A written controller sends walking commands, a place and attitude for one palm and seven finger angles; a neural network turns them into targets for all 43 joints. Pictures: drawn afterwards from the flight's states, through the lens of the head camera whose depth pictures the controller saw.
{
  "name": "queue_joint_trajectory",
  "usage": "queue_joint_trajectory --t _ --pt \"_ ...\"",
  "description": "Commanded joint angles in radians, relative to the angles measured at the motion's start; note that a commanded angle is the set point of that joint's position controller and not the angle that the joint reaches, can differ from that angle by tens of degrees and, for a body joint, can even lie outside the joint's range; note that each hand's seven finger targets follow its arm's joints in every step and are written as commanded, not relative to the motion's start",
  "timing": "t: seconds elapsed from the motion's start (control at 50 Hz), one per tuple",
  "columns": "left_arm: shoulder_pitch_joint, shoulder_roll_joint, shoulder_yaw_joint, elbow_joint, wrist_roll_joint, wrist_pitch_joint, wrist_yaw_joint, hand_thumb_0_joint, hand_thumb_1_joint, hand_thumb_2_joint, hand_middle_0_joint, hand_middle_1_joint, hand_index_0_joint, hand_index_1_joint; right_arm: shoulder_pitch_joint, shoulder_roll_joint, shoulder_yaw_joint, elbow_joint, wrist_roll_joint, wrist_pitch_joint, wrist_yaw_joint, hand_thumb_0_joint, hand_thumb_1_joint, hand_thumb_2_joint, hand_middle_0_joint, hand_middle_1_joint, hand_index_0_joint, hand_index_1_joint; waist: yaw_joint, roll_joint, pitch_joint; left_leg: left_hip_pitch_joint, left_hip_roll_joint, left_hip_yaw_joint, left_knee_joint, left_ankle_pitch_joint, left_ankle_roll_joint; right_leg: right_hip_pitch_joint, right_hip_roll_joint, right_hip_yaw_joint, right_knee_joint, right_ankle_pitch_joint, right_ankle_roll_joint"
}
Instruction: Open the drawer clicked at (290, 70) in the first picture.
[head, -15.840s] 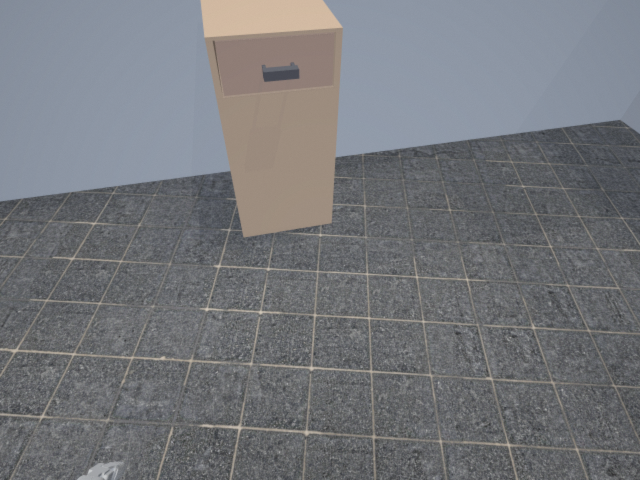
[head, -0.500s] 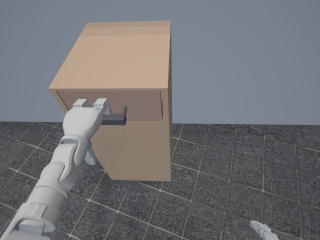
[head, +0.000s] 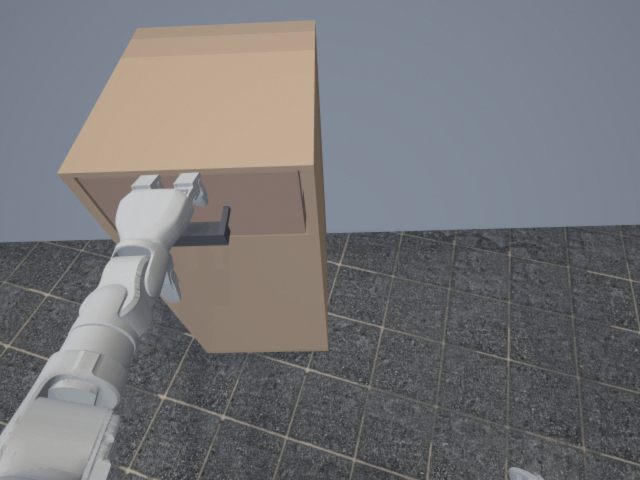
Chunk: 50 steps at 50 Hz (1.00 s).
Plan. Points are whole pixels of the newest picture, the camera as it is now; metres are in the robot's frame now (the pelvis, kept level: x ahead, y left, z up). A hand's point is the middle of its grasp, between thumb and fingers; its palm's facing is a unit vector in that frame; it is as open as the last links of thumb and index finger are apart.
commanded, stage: move the hooked fingers above the handle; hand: left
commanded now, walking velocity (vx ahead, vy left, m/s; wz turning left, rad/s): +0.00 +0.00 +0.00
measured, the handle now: (198, 223) +0.50 +0.23 -0.03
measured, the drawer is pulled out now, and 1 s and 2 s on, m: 0.00 0.00 0.00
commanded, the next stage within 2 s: lower the fingers behind the handle in 1.10 s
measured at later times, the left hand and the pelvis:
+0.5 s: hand (182, 220) +0.46 +0.22 +0.03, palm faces -0.02 -0.02 -1.00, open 13.6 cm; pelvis -0.01 +0.01 -0.01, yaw +0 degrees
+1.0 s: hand (183, 219) +0.46 +0.22 +0.03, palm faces -0.03 -0.01 -1.00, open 13.6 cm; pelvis -0.03 +0.01 -0.02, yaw +0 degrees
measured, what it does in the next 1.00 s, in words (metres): stands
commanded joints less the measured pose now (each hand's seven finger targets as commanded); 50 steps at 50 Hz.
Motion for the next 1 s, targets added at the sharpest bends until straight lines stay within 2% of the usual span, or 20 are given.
queue_joint_trajectory --t 0.0,0.06,0.1,0.22,0.3,0.34,0.46,0.48,0.52,0.54,0.6,0.64,0.68,0.72,0.74,0.78,0.84,0.88,0.92,0.98 --pt "-0.451 0.227 0.082 -0.15 0.003 -0.008 0.063 0.0 -0.5 0.3 -0.3 -1.2 -0.3 -1.2 0.05 -0.124 -0.044 -0.082 -0.001 -0.025 -0.005 0.0 -0.9 -0.9 0.2 0.3 0.2 0.3 -0.021 -0.052 -0.384 0.07 -0.029 -0.035 -0.028 0.384 0.014 0.271 0.034 0.035 -0.022 0.326 -0.022" --pt "-0.486 0.22 0.069 -0.104 0.01 -0.002 0.072 0.0 -0.5 0.3 -0.3 -1.2 -0.3 -1.2 0.059 -0.125 -0.042 -0.076 -0.002 -0.024 -0.003 0.0 -0.9 -0.9 0.2 0.3 0.2 0.3 -0.029 -0.028 -0.371 0.053 -0.031 -0.037 -0.029 0.358 0.013 0.25 0.034 0.034 -0.023 0.297 -0.023" --pt "-0.483 0.265 0.11 -0.076 0.015 0.001 0.081 0.0 -0.5 0.3 -0.3 -1.2 -0.3 -1.2 0.069 -0.13 -0.043 -0.072 -0.006 -0.022 -0.002 0.0 -0.9 -0.9 0.2 0.3 0.2 0.3 -0.017 -0.046 -0.391 0.039 -0.03 -0.034 -0.026 0.36 0.014 0.263 0.035 0.035 -0.017 0.301 -0.024" --pt "-0.578 0.246 0.068 0.01 0.018 0.016 0.078 0.0 -0.5 0.3 -0.3 -1.2 -0.3 -1.2 0.099 -0.136 -0.038 -0.064 -0.006 -0.022 -0.004 0.0 -0.9 -0.9 0.2 0.3 0.2 0.3 -0.057 -0.057 -0.369 -0.004 -0.032 -0.036 -0.014 0.304 0.017 0.215 0.039 0.036 -0.019 0.261 -0.019" --pt "-0.611 0.266 0.087 0.016 0.022 -0.008 0.079 0.0 -0.5 0.3 -0.3 -1.2 -0.3 -1.2 0.13 -0.138 -0.044 -0.057 -0.015 -0.023 -0.003 0.0 -0.9 -0.9 0.2 0.3 0.2 0.3 -0.059 -0.027 -0.44 0.021 -0.029 -0.041 0.011 0.35 0.016 0.205 0.042 0.038 0.002 0.286 -0.02" --pt "-0.628 0.237 0.065 0.06 0.021 -0.006 0.081 0.0 -0.5 0.3 -0.3 -1.2 -0.3 -1.2 0.141 -0.141 -0.043 -0.047 -0.016 -0.024 0.0 0.0 -0.9 -0.9 0.2 0.3 0.2 0.3 -0.079 -0.029 -0.403 0.004 -0.025 -0.046 0.017 0.347 0.014 0.163 0.044 0.032 0.001 0.275 -0.021" --pt "-0.701 0.272 0.072 0.101 0.027 0.021 0.107 0.0 -0.5 0.3 -0.3 -1.2 -0.3 -1.2 0.166 -0.154 -0.041 -0.029 -0.017 -0.016 0.008 0.0 -0.9 -0.9 0.2 0.3 0.2 0.3 -0.097 -0.037 -0.405 -0.026 -0.024 -0.054 0.025 0.314 0.014 0.134 0.046 0.029 0.009 0.234 -0.018" --pt "-0.687 0.259 0.066 0.116 0.029 0.027 0.108 0.0 -0.5 0.3 -0.3 -1.2 -0.3 -1.2 0.164 -0.152 -0.042 -0.028 -0.018 -0.014 0.009 0.0 -0.9 -0.9 0.2 0.3 0.2 0.3 -0.09 -0.027 -0.407 -0.023 -0.024 -0.057 0.021 0.299 0.012 0.125 0.046 0.027 0.009 0.212 -0.02" --pt "-0.724 0.223 0.03 0.128 0.026 0.039 0.111 0.0 -0.5 0.3 -0.3 -1.2 -0.3 -1.2 0.163 -0.152 -0.04 -0.026 -0.015 -0.016 0.011 0.0 -0.9 -0.9 0.2 0.3 0.2 0.3 -0.108 -0.014 -0.368 -0.018 -0.02 -0.062 0.017 0.266 0.012 0.081 0.049 0.023 -0.001 0.169 -0.021" --pt "-0.731 0.243 0.05 0.132 0.027 0.039 0.112 0.0 -0.5 0.3 -0.3 -1.2 -0.3 -1.2 0.162 -0.153 -0.04 -0.026 -0.014 -0.016 0.01 0.0 -0.9 -0.9 0.2 0.3 0.2 0.3 -0.11 -0.04 -0.382 -0.024 -0.021 -0.062 0.02 0.262 0.016 0.093 0.049 0.025 -0.003 0.168 -0.02" --pt "-0.751 0.249 0.041 0.143 0.035 0.046 0.112 0.0 -0.5 0.3 -0.3 -1.2 -0.3 -1.2 0.166 -0.155 -0.034 -0.029 -0.014 -0.019 0.008 0.0 -0.9 -0.9 0.2 0.3 0.2 0.3 -0.105 -0.01 -0.39 -0.026 -0.021 -0.067 0.014 0.228 0.014 0.079 0.048 0.025 0.001 0.132 -0.021" --pt "-0.751 0.229 0.031 0.167 0.029 0.046 0.107 0.0 -0.5 0.3 -0.3 -1.2 -0.3 -1.2 0.166 -0.154 -0.035 -0.031 -0.014 -0.022 0.006 0.0 -0.9 -0.9 0.2 0.3 0.2 0.3 -0.121 -0.051 -0.373 -0.036 -0.02 -0.07 0.016 0.209 0.018 0.073 0.049 0.025 -0.008 0.119 -0.018" --pt "-0.752 0.273 0.051 0.181 0.028 0.046 0.102 0.0 -0.5 0.3 -0.3 -1.2 -0.3 -1.2 0.164 -0.161 -0.027 -0.031 -0.012 -0.025 0.003 0.0 -0.9 -0.9 0.2 0.3 0.2 0.3 -0.112 -0.032 -0.354 -0.064 -0.023 -0.066 0.013 0.155 0.019 0.064 0.046 0.03 -0.008 0.077 -0.017" --pt "-0.751 0.25 0.029 0.198 0.029 0.047 0.098 0.0 -0.5 0.3 -0.3 -1.2 -0.3 -1.2 0.164 -0.158 -0.025 -0.038 -0.011 -0.029 0.0 0.0 -0.9 -0.9 0.2 0.3 0.2 0.3 -0.119 -0.04 -0.341 -0.072 -0.023 -0.068 0.013 0.141 0.02 0.051 0.046 0.028 -0.008 0.066 -0.017" --pt "-0.782 0.235 0.021 0.178 0.026 0.038 0.096 0.0 -0.5 0.3 -0.3 -1.2 -0.3 -1.2 0.168 -0.157 -0.026 -0.041 -0.012 -0.032 -0.001 0.0 -0.9 -0.9 0.2 0.3 0.2 0.3 -0.13 -0.042 -0.359 -0.062 -0.022 -0.069 0.017 0.15 0.021 0.051 0.047 0.029 -0.008 0.075 -0.016" --pt "-0.765 0.274 0.047 0.177 0.029 0.03 0.098 0.0 -0.5 0.3 -0.3 -1.2 -0.3 -1.2 0.175 -0.16 -0.026 -0.043 -0.015 -0.034 -0.002 0.0 -0.9 -0.9 0.2 0.3 0.2 0.3 -0.112 -0.023 -0.399 -0.064 -0.026 -0.067 0.024 0.151 0.022 0.069 0.046 0.035 0.001 0.079 -0.016" --pt "-0.774 0.273 0.044 0.214 0.023 0.03 0.095 0.0 -0.5 0.3 -0.3 -1.2 -0.3 -1.2 0.173 -0.163 -0.02 -0.04 -0.014 -0.038 -0.005 0.0 -0.9 -0.9 0.2 0.3 0.2 0.3 -0.134 -0.066 -0.339 -0.106 -0.024 -0.068 0.026 0.107 0.024 0.045 0.044 0.035 -0.008 0.048 -0.012" --pt "-0.778 0.276 0.035 0.199 0.027 0.027 0.095 0.0 -0.5 0.3 -0.3 -1.2 -0.3 -1.2 0.176 -0.164 -0.02 -0.044 -0.014 -0.04 -0.006 0.0 -0.9 -0.9 0.2 0.3 0.2 0.3 -0.126 -0.017 -0.369 -0.091 -0.026 -0.068 0.029 0.109 0.021 0.034 0.044 0.034 0.002 0.044 -0.014" --pt "-0.782 0.256 0.026 0.196 0.028 0.025 0.099 0.0 -0.5 0.3 -0.3 -1.2 -0.3 -1.2 0.185 -0.161 -0.024 -0.041 -0.015 -0.043 -0.003 0.0 -0.9 -0.9 0.2 0.3 0.2 0.3 -0.124 -0.008 -0.387 -0.077 -0.024 -0.071 0.035 0.126 0.019 0.026 0.046 0.032 0.008 0.052 -0.016" --pt "-0.769 0.286 0.049 0.201 0.021 0.024 0.101 0.0 -0.5 0.3 -0.3 -1.2 -0.3 -1.2 0.184 -0.165 -0.024 -0.039 -0.017 -0.039 -0.002 0.0 -0.9 -0.9 0.2 0.3 0.2 0.3 -0.122 -0.021 -0.392 -0.092 -0.025 -0.067 0.038 0.121 0.021 0.044 0.045 0.036 0.005 0.055 -0.012"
